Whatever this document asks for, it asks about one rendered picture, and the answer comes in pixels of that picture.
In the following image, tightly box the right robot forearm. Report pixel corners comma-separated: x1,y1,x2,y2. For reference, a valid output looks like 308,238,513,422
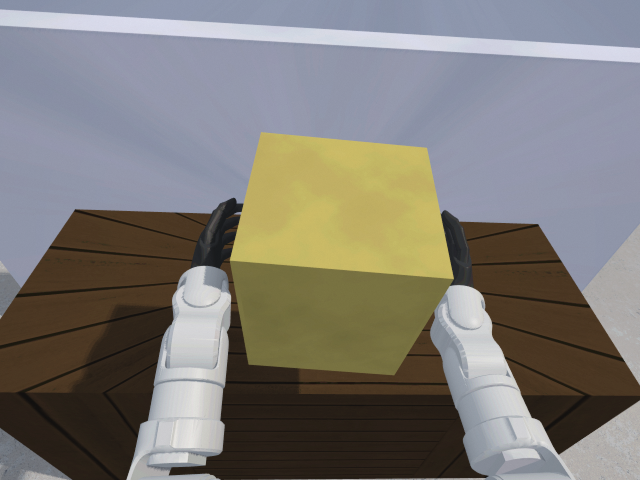
430,285,576,480

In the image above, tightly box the pedestal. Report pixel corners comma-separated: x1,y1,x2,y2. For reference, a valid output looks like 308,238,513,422
0,209,640,480

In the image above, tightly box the carton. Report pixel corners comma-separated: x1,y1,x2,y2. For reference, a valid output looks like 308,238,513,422
230,132,454,375

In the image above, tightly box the left robot hand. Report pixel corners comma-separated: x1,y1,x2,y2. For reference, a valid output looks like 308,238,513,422
190,198,243,269

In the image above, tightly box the right robot hand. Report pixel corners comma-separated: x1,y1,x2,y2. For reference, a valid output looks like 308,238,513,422
441,210,474,288

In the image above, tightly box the left robot forearm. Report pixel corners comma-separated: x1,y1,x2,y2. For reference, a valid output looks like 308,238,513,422
126,266,231,480

